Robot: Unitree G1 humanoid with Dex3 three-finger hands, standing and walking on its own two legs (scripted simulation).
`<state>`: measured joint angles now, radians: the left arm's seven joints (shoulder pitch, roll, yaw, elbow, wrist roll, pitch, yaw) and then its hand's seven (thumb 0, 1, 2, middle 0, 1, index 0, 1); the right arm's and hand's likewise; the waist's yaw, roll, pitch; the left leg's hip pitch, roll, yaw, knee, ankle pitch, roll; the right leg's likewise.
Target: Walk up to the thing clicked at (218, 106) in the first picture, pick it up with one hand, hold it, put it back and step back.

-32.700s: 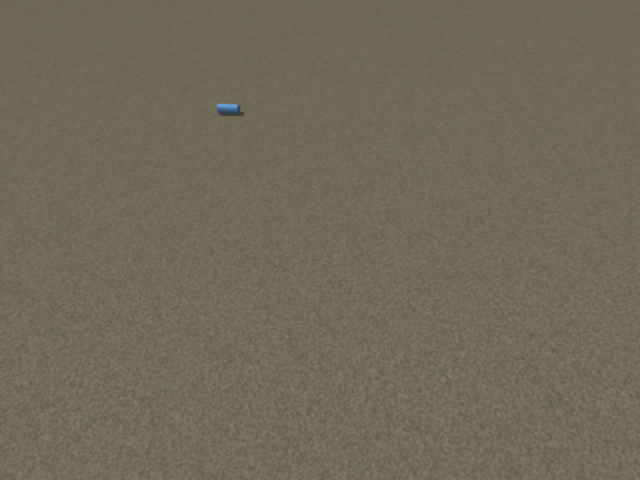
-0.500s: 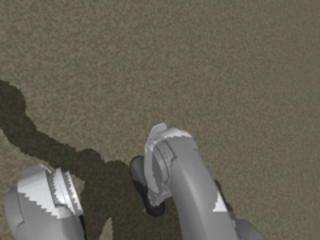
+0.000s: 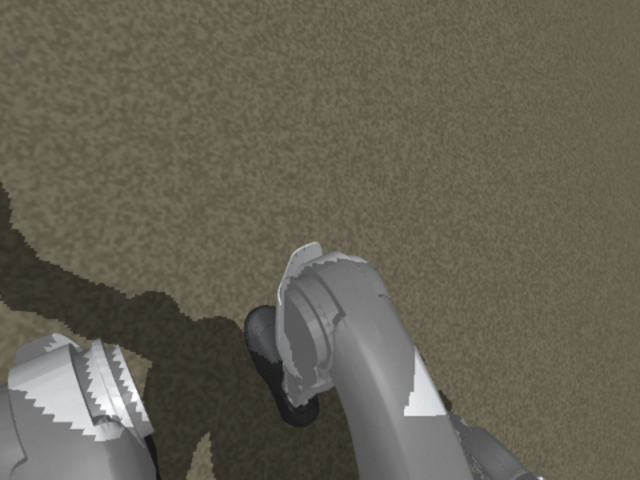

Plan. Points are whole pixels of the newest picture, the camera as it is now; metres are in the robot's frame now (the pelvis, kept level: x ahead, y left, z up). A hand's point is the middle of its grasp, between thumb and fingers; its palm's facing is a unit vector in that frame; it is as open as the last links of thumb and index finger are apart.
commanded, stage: open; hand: left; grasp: from above
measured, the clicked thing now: out of the picture +0.48 +0.33 -0.28
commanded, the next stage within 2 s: withdraw in 1.00 s
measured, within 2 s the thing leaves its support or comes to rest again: rests again in 0.28 s
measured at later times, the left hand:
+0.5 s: hand out of the picture +0.47 +0.32 -0.24, palm faces -0.46 -0.13 -0.88, open 10.4 cm
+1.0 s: hand out of the picture +0.48 +0.32 -0.24, palm faces -0.45 -0.12 -0.88, open 12.8 cm
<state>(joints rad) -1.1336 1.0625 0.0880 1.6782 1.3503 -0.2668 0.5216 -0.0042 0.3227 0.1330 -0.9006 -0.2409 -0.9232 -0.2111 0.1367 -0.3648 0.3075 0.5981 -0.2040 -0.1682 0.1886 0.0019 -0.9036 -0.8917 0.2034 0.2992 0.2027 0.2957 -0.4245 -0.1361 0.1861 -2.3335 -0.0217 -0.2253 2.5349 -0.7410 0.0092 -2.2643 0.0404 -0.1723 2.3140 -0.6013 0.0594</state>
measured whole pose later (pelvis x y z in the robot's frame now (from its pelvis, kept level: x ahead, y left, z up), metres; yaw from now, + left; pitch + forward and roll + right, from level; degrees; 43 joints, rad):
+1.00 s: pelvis +0.00 +0.00 +0.00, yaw -1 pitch +29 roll -16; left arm -1.15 1.09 0.06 1.70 1.33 -0.26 0.52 0.00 -0.27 0.79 -0.25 -0.87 -0.26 -0.85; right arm 0.13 -0.36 0.34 0.59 -0.21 -0.16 0.18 0.00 -0.90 -0.89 0.20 0.30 0.20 0.30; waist -0.43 -0.13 0.18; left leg -2.34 -0.02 -0.24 2.53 -0.73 0.02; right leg -2.26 0.05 -0.18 2.30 -0.59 0.06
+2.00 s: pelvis -0.02 -0.01 +0.03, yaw +5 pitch +33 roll -11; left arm -1.15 0.90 -0.02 1.45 1.24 -0.26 0.20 0.00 -0.32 0.86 -0.25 -0.85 -0.25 -0.84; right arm 0.19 -0.36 0.20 0.60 -0.12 0.05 0.07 0.00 -0.90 -0.89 0.20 0.30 0.20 0.29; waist -0.34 -0.02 0.01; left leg -2.30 -0.04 -0.15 2.37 -0.65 0.01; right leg -2.24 0.01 -0.11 2.21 -0.56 0.03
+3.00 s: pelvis +0.02 -0.01 +0.27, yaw +12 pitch +26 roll -4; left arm -0.06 0.35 0.05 0.34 0.11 0.25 0.07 0.01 0.89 0.90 -0.21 -0.30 -0.21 -0.30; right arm 0.11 -0.23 0.04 0.56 0.05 -0.07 -0.04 0.01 -0.91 -0.89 0.20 0.30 0.20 0.30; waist -0.08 0.03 -0.19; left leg -1.44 -0.01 -0.08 1.60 -0.62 0.00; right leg -1.42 0.00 -0.05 1.53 -0.56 0.02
